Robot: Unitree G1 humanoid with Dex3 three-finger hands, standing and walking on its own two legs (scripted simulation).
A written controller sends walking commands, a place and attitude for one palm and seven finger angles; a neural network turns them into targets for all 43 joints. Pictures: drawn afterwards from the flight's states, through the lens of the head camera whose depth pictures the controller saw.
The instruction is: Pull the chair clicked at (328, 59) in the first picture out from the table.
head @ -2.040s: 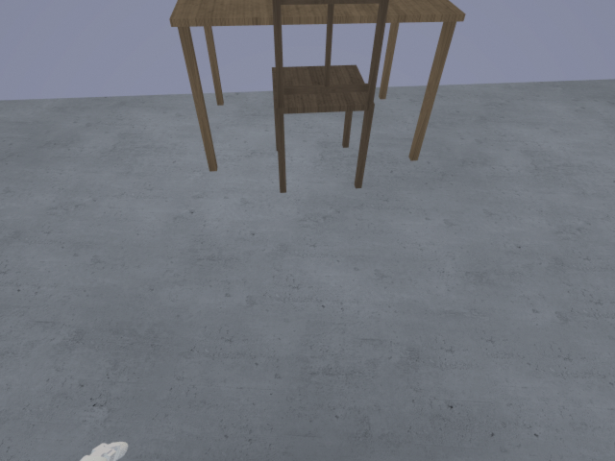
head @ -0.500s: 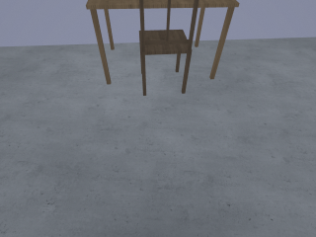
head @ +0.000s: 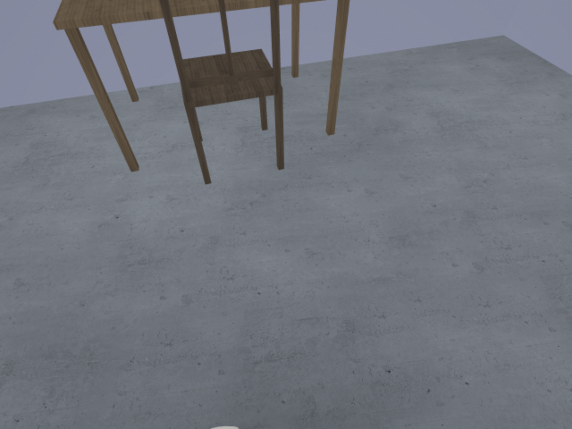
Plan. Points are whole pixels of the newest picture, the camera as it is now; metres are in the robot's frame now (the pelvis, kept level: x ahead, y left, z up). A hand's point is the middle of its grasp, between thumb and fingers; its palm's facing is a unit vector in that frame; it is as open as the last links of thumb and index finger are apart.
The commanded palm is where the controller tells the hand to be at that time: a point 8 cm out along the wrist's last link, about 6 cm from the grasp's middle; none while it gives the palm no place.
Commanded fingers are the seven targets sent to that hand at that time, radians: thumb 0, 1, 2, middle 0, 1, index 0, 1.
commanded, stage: walk to a spot facing it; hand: left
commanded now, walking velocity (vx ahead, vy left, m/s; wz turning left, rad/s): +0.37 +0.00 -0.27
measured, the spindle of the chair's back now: (226, 36) +1.38 +0.35 -0.06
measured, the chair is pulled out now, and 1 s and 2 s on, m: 0.00 0.00 0.00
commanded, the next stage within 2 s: turn to face it in 1.46 s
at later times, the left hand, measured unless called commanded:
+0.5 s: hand (165, 396) +0.20 +0.24 -0.19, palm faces -0.07 -0.99 -0.14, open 7.3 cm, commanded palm none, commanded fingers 0.00 0.90 0.90 -0.20 -0.30 -0.20 -0.30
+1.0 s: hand (250, 223) +0.58 +0.14 -0.17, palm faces -0.36 -0.93 -0.11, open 7.3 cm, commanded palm none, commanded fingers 0.00 0.90 0.90 -0.20 -0.30 -0.20 -0.30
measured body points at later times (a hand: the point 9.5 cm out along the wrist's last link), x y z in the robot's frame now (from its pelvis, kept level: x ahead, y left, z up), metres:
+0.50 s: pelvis +0.22 +0.06 +0.00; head +0.24 +0.09 +0.45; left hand +0.20 +0.29 -0.17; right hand +0.29 -0.17 -0.13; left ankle +0.30 +0.12 -0.73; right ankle +0.07 -0.05 -0.62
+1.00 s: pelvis +0.43 +0.03 +0.00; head +0.47 +0.03 +0.45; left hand +0.60 +0.19 -0.16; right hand +0.24 -0.09 -0.13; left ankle +0.30 +0.12 -0.73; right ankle +0.51 -0.12 -0.70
